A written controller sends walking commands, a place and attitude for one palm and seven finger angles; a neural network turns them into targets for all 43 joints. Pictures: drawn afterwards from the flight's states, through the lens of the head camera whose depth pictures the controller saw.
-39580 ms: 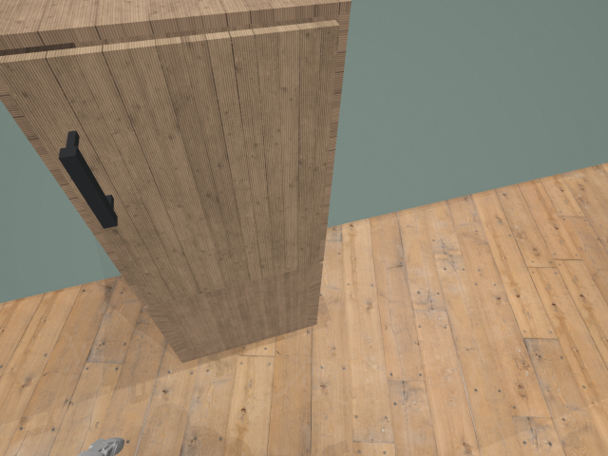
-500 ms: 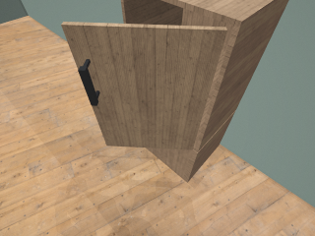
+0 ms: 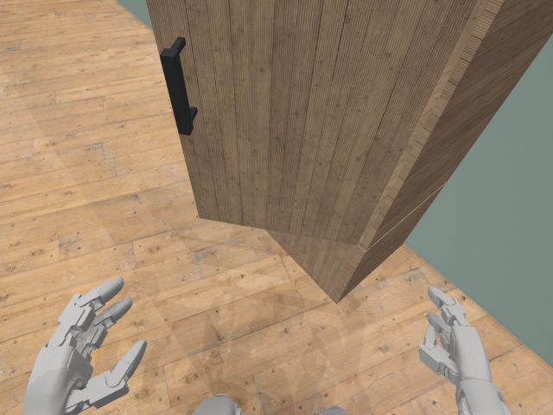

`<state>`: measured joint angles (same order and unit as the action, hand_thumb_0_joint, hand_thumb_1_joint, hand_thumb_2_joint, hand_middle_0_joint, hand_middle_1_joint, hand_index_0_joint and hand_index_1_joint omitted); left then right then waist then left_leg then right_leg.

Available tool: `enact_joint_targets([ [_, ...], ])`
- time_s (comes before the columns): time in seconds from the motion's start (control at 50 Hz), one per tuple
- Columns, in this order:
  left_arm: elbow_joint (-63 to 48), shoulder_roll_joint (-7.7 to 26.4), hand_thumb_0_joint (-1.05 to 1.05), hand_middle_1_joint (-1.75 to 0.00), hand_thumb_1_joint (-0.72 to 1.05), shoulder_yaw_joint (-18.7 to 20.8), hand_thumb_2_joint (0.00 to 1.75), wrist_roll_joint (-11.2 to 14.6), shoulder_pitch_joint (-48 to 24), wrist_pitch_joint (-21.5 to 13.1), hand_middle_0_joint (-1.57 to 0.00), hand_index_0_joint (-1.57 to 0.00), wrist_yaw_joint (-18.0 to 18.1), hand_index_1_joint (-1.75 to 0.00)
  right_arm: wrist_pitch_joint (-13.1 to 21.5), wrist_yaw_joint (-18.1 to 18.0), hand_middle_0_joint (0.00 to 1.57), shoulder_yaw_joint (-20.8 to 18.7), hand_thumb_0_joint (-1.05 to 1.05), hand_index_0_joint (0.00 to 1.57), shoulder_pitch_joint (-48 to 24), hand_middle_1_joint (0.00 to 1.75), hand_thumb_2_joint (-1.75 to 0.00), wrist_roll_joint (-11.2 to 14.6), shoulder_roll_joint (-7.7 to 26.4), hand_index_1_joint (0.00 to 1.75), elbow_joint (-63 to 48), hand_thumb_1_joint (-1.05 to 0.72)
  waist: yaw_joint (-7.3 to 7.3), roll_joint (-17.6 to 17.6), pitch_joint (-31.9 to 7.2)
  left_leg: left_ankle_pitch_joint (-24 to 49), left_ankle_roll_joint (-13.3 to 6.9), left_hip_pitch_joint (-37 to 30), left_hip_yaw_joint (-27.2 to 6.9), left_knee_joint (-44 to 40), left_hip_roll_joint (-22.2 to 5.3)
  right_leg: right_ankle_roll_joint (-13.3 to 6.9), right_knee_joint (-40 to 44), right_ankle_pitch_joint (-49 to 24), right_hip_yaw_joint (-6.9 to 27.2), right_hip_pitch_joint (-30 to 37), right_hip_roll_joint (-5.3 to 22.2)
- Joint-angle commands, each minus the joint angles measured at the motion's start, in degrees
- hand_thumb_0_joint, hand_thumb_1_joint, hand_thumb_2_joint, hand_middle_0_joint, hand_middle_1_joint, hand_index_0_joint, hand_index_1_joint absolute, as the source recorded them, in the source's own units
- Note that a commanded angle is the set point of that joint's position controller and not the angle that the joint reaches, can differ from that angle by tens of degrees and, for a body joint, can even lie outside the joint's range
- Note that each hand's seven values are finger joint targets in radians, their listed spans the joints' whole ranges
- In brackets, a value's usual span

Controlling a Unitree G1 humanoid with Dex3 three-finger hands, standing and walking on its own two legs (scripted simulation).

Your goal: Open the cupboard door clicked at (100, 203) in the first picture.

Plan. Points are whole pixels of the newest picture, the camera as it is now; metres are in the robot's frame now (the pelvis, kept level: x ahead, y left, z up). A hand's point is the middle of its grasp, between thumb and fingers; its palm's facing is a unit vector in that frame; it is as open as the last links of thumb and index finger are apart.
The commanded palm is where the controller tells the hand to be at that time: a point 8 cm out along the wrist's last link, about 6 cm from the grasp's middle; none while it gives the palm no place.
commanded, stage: raise the hand with hooked fingers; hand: left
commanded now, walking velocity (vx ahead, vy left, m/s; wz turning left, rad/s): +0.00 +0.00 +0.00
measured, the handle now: (182, 88) +0.55 +0.23 +0.14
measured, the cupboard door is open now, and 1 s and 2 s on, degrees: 40 40 40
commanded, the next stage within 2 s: move the hooked fingers beside the handle in 1.56 s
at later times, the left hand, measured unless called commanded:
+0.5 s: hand (94, 288) +0.23 +0.25 +0.08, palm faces +0.00 -1.00 -0.08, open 12.3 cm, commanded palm +0.21 +0.30 +0.10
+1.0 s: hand (52, 205) +0.29 +0.30 +0.15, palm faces +0.03 -1.00 -0.07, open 13.9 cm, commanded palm +0.27 +0.35 +0.16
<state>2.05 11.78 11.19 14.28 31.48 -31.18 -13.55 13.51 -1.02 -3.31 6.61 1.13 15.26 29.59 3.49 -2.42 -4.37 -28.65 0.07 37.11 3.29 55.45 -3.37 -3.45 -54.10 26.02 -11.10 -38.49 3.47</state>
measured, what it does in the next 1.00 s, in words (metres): stands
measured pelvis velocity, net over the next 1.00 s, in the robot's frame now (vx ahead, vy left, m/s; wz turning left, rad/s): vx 0.01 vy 0.04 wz -0.02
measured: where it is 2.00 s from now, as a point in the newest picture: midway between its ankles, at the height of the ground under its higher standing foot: outside the picture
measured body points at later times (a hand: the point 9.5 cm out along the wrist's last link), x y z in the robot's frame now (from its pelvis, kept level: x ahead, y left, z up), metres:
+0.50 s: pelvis -0.01 +0.03 +0.02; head +0.04 +0.03 +0.47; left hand +0.22 +0.31 +0.09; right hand +0.13 -0.24 -0.06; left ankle -0.01 +0.12 -0.68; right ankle +0.02 -0.08 -0.68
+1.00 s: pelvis +0.01 +0.04 +0.04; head +0.03 +0.04 +0.49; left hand +0.29 +0.36 +0.16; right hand +0.17 -0.20 -0.03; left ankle -0.01 +0.12 -0.68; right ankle +0.02 -0.08 -0.68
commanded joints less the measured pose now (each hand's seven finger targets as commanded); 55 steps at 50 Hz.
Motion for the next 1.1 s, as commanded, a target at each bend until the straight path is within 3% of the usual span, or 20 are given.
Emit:
enact_joint_targets([
  [0.0,-17.7,5.93,0.0,-0.72,0.25,-2.42,0.62,2.58,-21.25,-8.2,-0.25,-0.25,-6.49,-0.72,4.29,-1.82,0.2,0.62,0.0,0.2,4.24,0.3,-0.9,0.84,6.68,0.3,-2.65,-0.9,-9.03,6.11,-9.28,16.47,-1.89,-3.09,-4.32,-2.41,2.3,2.12,8.19,-14.92,11.73,4.29,-2.37],
  [0.06,-9.34,9.84,0.0,-0.76,0.18,-0.14,0.59,2.84,-20.55,-0.53,-0.25,-0.25,-11.97,-0.76,4.9,-2.93,0.2,0.47,0.0,0.2,4.26,0.3,-0.9,1.73,7.89,0.3,-2.62,-0.9,-8.39,3.63,-10.56,13.37,-1.99,-1.6,-4.38,-4.26,2.66,2.63,10.84,-11.21,12.03,6.91,-2.1],
  [0.1,-4.03,13.29,0.0,-0.8,0.13,4.78,0.57,3.67,-16.13,6.93,-0.25,-0.25,-13.55,-0.8,4.43,-3.2,0.2,0.57,0.0,0.2,3.29,0.3,-0.9,2.26,8.17,0.3,-3.55,-0.9,-5.11,3.32,-12.7,14.94,-1.86,-2.02,-4.4,-6.86,3.06,2.53,11.9,-12.12,11.82,11.64,-1.87],
  [0.16,-6.83,15.21,0.0,-0.84,0.06,11.57,0.54,6.56,-11.88,14.41,-0.26,-0.26,-11.75,-0.84,3.22,-3.16,0.2,1.0,0.0,0.2,0.69,0.3,-0.9,2.32,6.55,0.3,-6.18,-0.9,-0.93,1.42,-17.66,18.68,-1.38,-3.36,-3.99,-10.43,3.52,3.14,12.77,-16.33,10.72,19.83,-0.7],
  [0.2,-9.11,16.02,0.0,-0.87,0.01,15.72,0.52,8.55,-10.18,15.32,-0.26,-0.26,-8.23,-0.87,2.87,-2.91,0.2,1.32,0.0,0.2,-0.04,0.3,-0.9,1.83,5.1,0.3,-6.72,-0.9,1.29,-0.39,-17.16,21.1,-0.9,-3.79,-4.71,-12.09,3.41,2.68,12.15,-19.45,9.34,22.55,-1.3],
  [0.26,-13.85,13.26,0.0,-0.92,-0.06,14.9,0.49,8.31,-11.1,12.27,-0.27,-0.27,-3.28,-0.92,3.28,-2.25,0.2,1.37,0.0,0.2,1.44,0.3,-0.9,1.34,4.31,0.3,-5.98,-0.9,0.5,2.25,-13.31,21.37,-0.46,-5.48,-4.17,-14.52,3.05,2.46,12.58,-19.59,7.69,19.61,-1.97],
  [0.3,-13.91,12.72,0.0,-0.94,-0.1,12.53,0.47,6.52,-14.32,10.1,-0.27,-0.27,-2.01,-0.94,3.86,-2.06,0.2,1.3,0.0,0.2,2.39,0.3,-0.9,1.06,5.13,0.3,-5.41,-0.9,-1.12,2.67,-9.43,20.69,-0.69,-6.03,-4.16,-15.28,2.68,2.38,13.11,-17.72,7.3,16.98,-2.38],
  [0.34,-11.27,11.83,0.0,-0.98,-0.15,9.18,0.45,4.54,-17.7,8.88,-0.27,-0.27,-2.95,-0.98,4.49,-1.98,0.2,1.36,0.0,0.2,4.28,0.3,-0.9,1.18,6.33,0.3,-4.35,-0.9,-3.38,4.2,-6.86,17.31,-0.86,-6.92,-3.9,-15.87,2.54,2.54,14.12,-13.41,7.1,13.24,-2.53],
  [0.4,-8.44,12.79,0.0,-1.02,-0.22,6.65,0.42,3.93,-23.66,9.16,-0.28,-0.28,-6.5,-1.02,5.7,-2.97,0.2,1.58,0.0,0.2,5.24,0.3,-0.9,1.65,8.05,0.3,-3.63,-0.9,-5.22,4.33,-4.98,12.93,-1.27,-7.72,-4.3,-16.37,2.45,2.39,16.22,-8.36,8.03,11.75,-2.35],
  [0.42,-8.72,14.75,0.0,-1.03,-0.24,7.62,0.41,3.95,-25.75,9.38,-0.28,-0.28,-7.63,-1.03,6.0,-3.36,0.2,1.44,0.0,0.2,5.55,0.3,-0.9,1.84,8.45,0.3,-3.31,-0.9,-4.87,5.7,-7.54,12.8,-1.31,-9.2,-4.4,-16.83,2.48,2.38,16.63,-8.07,8.35,13.05,-2.23],
  [0.52,-9.15,20.96,0.0,-1.11,-0.36,14.11,0.36,5.84,-31.5,10.98,-0.29,-0.29,-8.79,-1.11,6.88,-4.69,0.2,2.0,0.0,0.2,5.55,0.3,-0.9,1.8,8.63,0.3,-2.63,-0.9,-2.98,7.28,-11.66,16.98,-1.28,-14.33,-5.5,-19.26,2.39,2.07,17.62,-12.52,7.67,18.54,-2.49],
  [0.6,-6.51,22.28,0.0,-1.17,-0.45,16.55,0.32,6.39,-32.99,12.27,-0.3,-0.3,-7.3,-1.17,6.95,-4.53,0.2,2.74,0.0,0.2,5.11,0.3,-0.9,1.56,8.39,0.3,-2.28,-0.9,-1.72,9.84,-9.26,21.04,-0.56,-16.8,-5.82,-21.4,2.13,1.57,18.12,-16.4,6.46,19.93,-2.93],
  [0.66,-1.25,19.7,0.0,-1.2,-0.5,14.39,0.3,6.16,-34.05,15.71,-0.3,-0.3,-8.37,-1.2,6.37,-4.25,0.2,3.05,0.0,0.2,4.68,0.3,-0.9,1.89,8.41,0.3,-2.37,-0.9,-2.24,9.14,-5.19,21.23,-0.35,-16.85,-5.38,-22.77,2.01,1.78,19.25,-17.77,5.98,18.99,-2.92],
  [0.7,2.66,19.76,0.0,-1.2,-0.5,13.72,0.3,5.76,-35.0,18.72,-0.3,-0.3,-9.99,-1.2,5.81,-4.34,0.2,3.23,0.0,0.2,4.97,0.3,-0.9,2.05,8.83,0.3,-2.62,-0.9,-2.29,7.17,-3.85,22.06,-0.56,-16.64,-5.3,-23.29,2.0,1.63,20.05,-19.1,6.12,19.98,-3.05],
  [0.76,2.24,21.35,0.0,-1.2,-0.5,13.55,0.3,5.3,-39.89,21.52,-0.3,-0.3,-11.96,-1.2,5.19,-4.62,0.2,3.26,0.0,0.2,4.86,0.3,-0.9,2.36,9.15,0.3,-3.32,-0.9,-2.72,5.15,-5.84,23.22,-0.82,-18.05,-5.4,-23.86,1.94,1.99,20.71,-20.42,6.1,20.98,-3.11],
  [0.9,-1.25,29.16,0.0,-1.2,-0.5,20.36,0.3,6.02,-49.54,19.34,-0.3,-0.3,-11.63,-1.2,4.72,-5.18,0.2,3.96,0.0,0.2,4.84,0.3,-0.9,1.65,8.54,0.3,-2.47,-0.9,-2.19,7.69,-11.19,28.51,-0.4,-24.07,-5.67,-24.52,1.99,1.57,22.26,-24.01,6.72,24.73,-3.53],
  [0.98,3.39,28.16,0.0,-1.2,-0.5,19.27,0.3,5.65,-52.01,20.14,-0.3,-0.3,-12.75,-1.2,4.51,-5.52,0.2,3.99,0.0,0.2,5.1,0.3,-0.9,1.99,8.57,0.3,-1.29,-0.9,-2.7,10.24,-9.64,30.97,-0.12,-25.74,-5.68,-25.63,1.84,1.68,23.19,-25.09,6.45,24.13,-3.21],
  [1.02,7.72,28.25,0.0,-1.2,-0.5,18.43,0.3,5.44,-52.94,22.35,-0.3,-0.3,-14.18,-1.2,3.87,-5.59,0.2,4.08,0.0,0.2,5.34,0.3,-0.9,2.25,8.89,0.3,-0.96,-0.9,-2.95,9.56,-7.36,29.91,-0.4,-25.02,-5.43,-26.24,1.95,1.58,24.19,-24.95,6.45,23.78,-3.15],
  [1.04,9.64,28.31,0.0,-1.2,-0.5,18.09,0.3,5.41,-53.71,23.38,-0.3,-0.3,-14.76,-1.2,3.55,-5.76,0.2,4.0,0.0,0.2,5.53,0.3,-0.9,2.46,9.14,0.3,-0.89,-0.9,-3.15,7.14,-6.35,28.81,-0.48,-24.3,-5.71,-26.68,1.91,1.72,24.45,-24.12,6.18,23.39,-3.18],
  [1.08,13.57,26.12,0.0,-1.2,-0.5,16.34,0.3,5.6,-51.15,25.24,-0.3,-0.3,-16.07,-1.2,3.17,-5.65,0.2,3.88,0.0,0.2,5.5,0.3,-0.9,2.67,9.47,0.3,-1.41,-0.9,-3.07,5.09,-4.96,26.1,-0.82,-22.51,-5.49,-26.94,2.19,1.79,24.7,-22.62,6.09,22.82,-2.98],
])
